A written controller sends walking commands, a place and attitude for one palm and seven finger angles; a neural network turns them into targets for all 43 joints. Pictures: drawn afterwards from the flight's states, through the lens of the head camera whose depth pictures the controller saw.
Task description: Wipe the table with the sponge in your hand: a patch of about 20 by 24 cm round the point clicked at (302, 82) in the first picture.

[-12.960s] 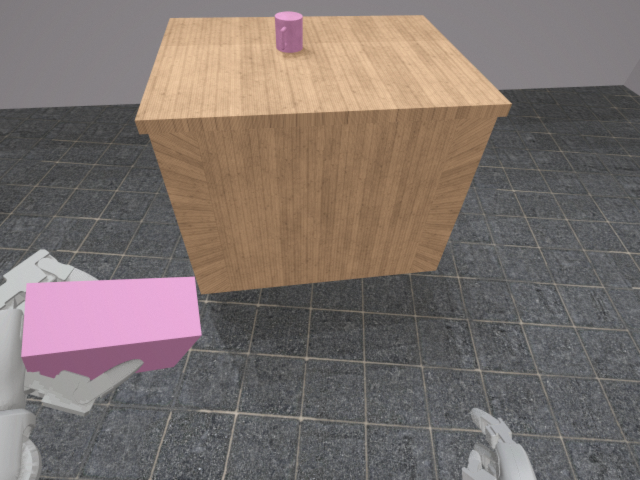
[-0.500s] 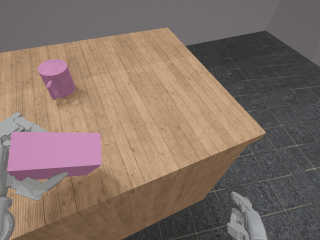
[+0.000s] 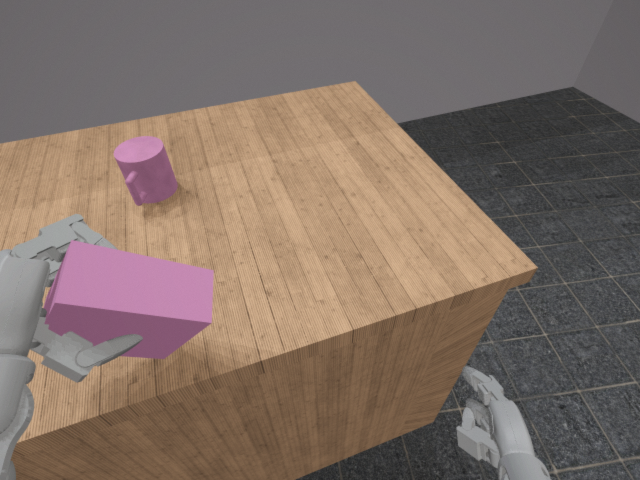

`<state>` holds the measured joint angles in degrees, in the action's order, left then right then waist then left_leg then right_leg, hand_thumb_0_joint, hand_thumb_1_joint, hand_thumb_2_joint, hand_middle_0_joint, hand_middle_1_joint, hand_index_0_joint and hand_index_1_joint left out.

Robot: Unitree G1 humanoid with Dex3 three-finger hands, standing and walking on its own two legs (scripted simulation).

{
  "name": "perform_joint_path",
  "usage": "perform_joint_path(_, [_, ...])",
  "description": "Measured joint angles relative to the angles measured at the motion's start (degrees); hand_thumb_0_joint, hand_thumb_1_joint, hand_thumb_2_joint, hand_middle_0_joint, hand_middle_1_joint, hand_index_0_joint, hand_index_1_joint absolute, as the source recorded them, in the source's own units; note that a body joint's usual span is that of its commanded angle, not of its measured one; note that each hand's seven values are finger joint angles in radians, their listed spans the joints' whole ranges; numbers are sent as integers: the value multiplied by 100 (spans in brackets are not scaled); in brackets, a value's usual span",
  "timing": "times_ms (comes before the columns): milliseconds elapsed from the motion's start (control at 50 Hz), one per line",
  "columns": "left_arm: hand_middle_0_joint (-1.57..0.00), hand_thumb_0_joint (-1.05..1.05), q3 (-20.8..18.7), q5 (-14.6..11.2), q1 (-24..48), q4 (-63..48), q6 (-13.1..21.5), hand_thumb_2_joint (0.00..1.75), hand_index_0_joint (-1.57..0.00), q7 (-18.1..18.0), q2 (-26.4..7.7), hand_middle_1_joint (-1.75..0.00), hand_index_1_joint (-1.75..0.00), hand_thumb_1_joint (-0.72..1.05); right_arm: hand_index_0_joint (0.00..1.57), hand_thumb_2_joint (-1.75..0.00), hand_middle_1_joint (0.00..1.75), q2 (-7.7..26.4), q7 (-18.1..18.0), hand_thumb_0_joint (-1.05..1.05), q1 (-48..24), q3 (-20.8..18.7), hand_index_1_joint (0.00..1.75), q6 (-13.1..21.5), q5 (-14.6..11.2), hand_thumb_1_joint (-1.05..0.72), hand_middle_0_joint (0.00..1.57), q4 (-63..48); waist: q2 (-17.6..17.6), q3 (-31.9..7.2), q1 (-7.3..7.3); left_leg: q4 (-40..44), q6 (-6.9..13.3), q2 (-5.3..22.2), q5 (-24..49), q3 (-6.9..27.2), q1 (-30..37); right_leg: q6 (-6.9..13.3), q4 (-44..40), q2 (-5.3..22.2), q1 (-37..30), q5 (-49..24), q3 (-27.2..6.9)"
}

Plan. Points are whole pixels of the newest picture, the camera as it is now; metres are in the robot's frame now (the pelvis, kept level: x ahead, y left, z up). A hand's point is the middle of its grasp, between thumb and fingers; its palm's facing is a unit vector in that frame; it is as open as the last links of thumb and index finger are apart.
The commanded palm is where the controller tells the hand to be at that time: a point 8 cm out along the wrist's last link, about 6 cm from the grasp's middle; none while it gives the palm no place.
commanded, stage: turn the palm down, sponge in hand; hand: left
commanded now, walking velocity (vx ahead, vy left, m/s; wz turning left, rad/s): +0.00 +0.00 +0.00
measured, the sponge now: (147, 312) +0.23 +0.22 +0.14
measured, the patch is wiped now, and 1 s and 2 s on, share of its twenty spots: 0.00 0.00 0.00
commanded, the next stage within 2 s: move the sponge above the wiping area in 1.84 s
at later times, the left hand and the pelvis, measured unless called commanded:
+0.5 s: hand (86, 280) +0.23 +0.25 +0.20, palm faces +0.31 -0.46 -0.83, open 9.8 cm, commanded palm +0.19 +0.27 +0.24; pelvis +0.01 -0.04 -0.01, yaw +0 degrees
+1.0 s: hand (48, 270) +0.23 +0.29 +0.20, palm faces +0.25 -0.25 -0.94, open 9.8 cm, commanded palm +0.18 +0.28 +0.27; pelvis +0.00 +0.00 +0.01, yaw +1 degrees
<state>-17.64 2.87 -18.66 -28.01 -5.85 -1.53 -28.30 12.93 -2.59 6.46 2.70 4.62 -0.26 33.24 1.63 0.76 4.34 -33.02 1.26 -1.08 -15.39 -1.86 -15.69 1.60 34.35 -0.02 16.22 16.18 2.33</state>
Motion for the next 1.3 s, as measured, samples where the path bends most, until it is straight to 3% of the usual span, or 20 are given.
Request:
perform_joint_path(80, [-77, 0, -175, 279, 510, 512, -120, 102, -77, -149, -103, -134, -135, -48, 21, -90, 30, 56, -174, 1, 1, 21, 30, -72, -54, -90, 20, 143, 79, -17, 129, -80, -104, 55, 24, 177, -56, 109, 34, -53, -12, 12, 179])
perform_joint_path(180, [-77, 0, -125, 547, 945, 1045, -569, 102, -77, 247, -298, -135, -135, -47, 21, -90, 30, 136, -399, 1, 24, 66, 30, -90, -159, -90, 20, 225, 237, 13, 148, -22, -177, 125, 73, 262, 38, 204, -16, -126, -114, -9, 263])
perform_joint_path(260, [-77, 0, -6, 619, 875, 1077, -471, 102, -77, 563, -532, -135, -135, -47, 21, -90, 30, 143, -486, 1, 72, 15, 30, -22, -170, -90, 20, 207, 308, 20, 78, -51, -228, 216, 39, 249, 55, 261, -16, -219, -124, 2, 249])
perform_joint_path(360, [-77, 0, -101, 673, 663, 810, -268, 102, -77, 525, -759, -135, -135, -47, 21, -90, 30, 204, -449, 1, 194, -141, 30, -27, -168, -90, 20, 186, 345, -11, 19, -188, -304, 299, -76, 216, -12, 331, 92, -299, -45, 77, 214])
perform_joint_path(540, [-77, 0, -261, 936, 257, 444, -759, 103, -77, 418, -996, -135, -135, -47, 20, -90, 30, 449, -484, 1, 408, -294, 30, -217, -278, -91, 20, 181, 413, -132, 70, -302, -279, 225, -207, 154, -77, 274, 317, -220, 76, 256, 152])
perform_joint_path(720, [-77, 0, 326, 1713, 633, 319, -1069, 103, -77, 379, -878, -135, -135, -47, 20, -90, 30, 312, -570, 2, 178, -159, 30, -118, -308, -91, 20, 158, 419, -101, 177, -172, -181, 131, -134, 120, 15, 178, 181, -130, -24, 171, 114])
perform_joint_path(960, [-77, 0, 920, 2714, 1404, 435, -2148, 103, -77, 761, -940, -135, -135, -47, 21, -90, 30, 114, -423, 1, -461, 244, 30, -362, -372, -91, 20, 156, 484, -63, 297, 357, -57, 18, 180, 95, 366, 61, -360, -32, -389, -150, 82])
perform_joint_path(1160, [-77, 0, 1414, 3459, 1767, 404, -2319, 103, -77, 994, -918, -135, -135, -47, 20, -90, 30, 129, -387, 1, -713, 275, 31, -482, -350, -90, 20, 294, 445, 16, 419, 631, -5, -37, 359, 70, 536, 24, -596, 15, -539, -316, 54])
perform_joint_path(1300, [-77, 0, 1512, 3784, 2041, 489, -2541, 103, -77, 1025, -886, -135, -135, -47, 20, -90, 30, 162, -306, 1, -808, 277, 30, -542, -359, -91, 20, 405, 480, 25, 425, 740, -2, -41, 447, 33, 577, 32, -648, 16, -542, -385, 14])
